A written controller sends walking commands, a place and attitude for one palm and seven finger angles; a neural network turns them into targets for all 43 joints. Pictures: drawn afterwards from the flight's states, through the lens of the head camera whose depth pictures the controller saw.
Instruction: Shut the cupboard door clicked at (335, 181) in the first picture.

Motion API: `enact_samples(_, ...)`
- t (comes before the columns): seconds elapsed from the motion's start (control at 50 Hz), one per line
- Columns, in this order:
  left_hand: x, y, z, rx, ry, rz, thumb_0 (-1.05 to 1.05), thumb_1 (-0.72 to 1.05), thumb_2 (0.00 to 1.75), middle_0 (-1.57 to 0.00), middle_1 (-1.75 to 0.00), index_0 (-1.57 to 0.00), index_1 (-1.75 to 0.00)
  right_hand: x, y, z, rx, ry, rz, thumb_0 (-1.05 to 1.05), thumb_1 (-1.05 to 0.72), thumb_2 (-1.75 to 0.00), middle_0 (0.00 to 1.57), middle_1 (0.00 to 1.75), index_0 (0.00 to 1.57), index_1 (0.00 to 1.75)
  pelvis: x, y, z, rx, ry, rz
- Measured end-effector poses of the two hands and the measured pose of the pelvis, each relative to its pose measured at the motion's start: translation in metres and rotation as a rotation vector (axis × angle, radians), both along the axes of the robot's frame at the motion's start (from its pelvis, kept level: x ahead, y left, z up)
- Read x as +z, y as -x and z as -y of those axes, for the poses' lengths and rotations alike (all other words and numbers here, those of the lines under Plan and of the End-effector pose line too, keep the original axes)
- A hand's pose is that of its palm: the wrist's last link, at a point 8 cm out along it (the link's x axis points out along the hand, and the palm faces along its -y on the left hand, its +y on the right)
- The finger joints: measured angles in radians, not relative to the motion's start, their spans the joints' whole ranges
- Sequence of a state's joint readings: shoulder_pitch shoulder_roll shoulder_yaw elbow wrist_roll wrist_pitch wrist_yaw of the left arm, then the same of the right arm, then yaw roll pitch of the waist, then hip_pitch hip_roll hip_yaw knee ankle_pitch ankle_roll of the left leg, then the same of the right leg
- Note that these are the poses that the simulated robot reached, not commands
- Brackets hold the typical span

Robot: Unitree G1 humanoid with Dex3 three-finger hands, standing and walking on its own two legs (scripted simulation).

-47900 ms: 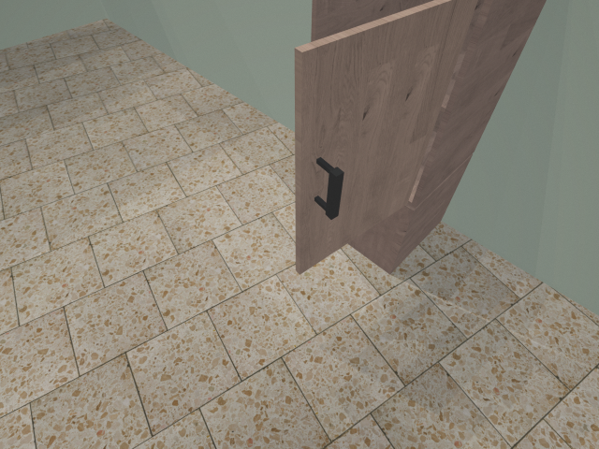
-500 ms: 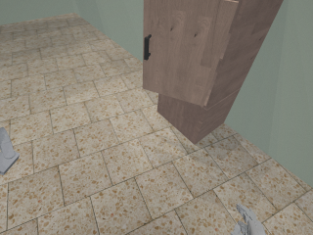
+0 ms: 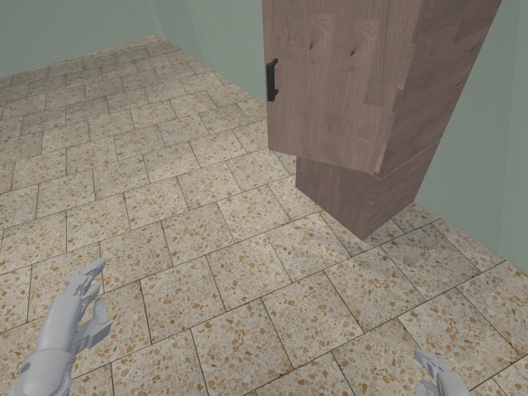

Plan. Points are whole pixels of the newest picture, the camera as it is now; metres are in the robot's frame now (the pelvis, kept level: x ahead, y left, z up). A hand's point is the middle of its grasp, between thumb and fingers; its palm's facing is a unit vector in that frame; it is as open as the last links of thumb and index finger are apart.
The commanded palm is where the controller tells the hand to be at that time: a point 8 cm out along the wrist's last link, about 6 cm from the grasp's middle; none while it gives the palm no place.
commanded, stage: let the arm hang, fingers relaxed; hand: left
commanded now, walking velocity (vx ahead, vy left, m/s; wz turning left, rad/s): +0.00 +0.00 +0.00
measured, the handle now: (273, 80) +1.04 +0.04 -0.02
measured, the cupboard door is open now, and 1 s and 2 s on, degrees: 30 30 30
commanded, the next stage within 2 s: look to check the result in 0.98 s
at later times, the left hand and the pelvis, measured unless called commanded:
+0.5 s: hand out of the picture -0.09 +0.21 -0.16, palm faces +0.00 -0.97 -0.22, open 7.3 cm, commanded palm none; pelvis -0.02 +0.02 +0.01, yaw -1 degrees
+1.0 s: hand out of the picture +0.01 +0.20 -0.16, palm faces -0.03 -0.98 -0.20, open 7.3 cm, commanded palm none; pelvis -0.01 +0.02 +0.01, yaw -2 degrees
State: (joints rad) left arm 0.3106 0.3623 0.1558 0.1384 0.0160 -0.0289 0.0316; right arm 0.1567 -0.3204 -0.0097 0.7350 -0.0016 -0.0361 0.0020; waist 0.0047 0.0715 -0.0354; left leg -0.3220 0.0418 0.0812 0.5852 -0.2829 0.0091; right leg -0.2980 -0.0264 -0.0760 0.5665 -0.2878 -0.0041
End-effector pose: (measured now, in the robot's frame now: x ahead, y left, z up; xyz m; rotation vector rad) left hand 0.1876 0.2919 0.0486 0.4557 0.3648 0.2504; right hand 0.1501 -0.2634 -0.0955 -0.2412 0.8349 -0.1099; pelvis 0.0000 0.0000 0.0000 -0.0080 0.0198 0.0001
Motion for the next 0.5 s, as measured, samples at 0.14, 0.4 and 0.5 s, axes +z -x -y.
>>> enact_samples(0.14, -0.166, 0.110, 0.059, 0.042, 0.300, -0.724, 0.01, 0.91, 0.90, -0.20, -0.30, -0.20, -0.30, -0.013, 0.068, -0.005, -0.064, 0.022, -0.204, 0.01, -0.90, -0.90, 0.20, 0.30, 0.20, 0.30, 0.001, 0.016, -0.005, -0.009, -0.011, 0.028)
enact_samples(0.4, -0.182, 0.261, 0.038, 0.268, 0.341, -1.113, 0.00, 0.96, 0.90, -0.21, -0.30, -0.20, -0.30, -0.033, 0.206, -0.054, -0.179, -0.059, -0.623, 0.01, -0.90, -0.90, 0.20, 0.30, 0.20, 0.30, 0.010, 0.022, -0.015, -0.012, 0.007, 0.039)
enact_samples(0.5, -0.176, 0.274, 0.036, 0.284, 0.327, -1.151, 0.01, 0.93, 0.90, -0.20, -0.30, -0.20, -0.30, -0.040, 0.218, -0.070, -0.205, -0.100, -0.641, 0.01, -0.90, -0.90, 0.20, 0.30, 0.20, 0.30, 0.010, 0.022, -0.021, -0.024, 0.003, 0.041)
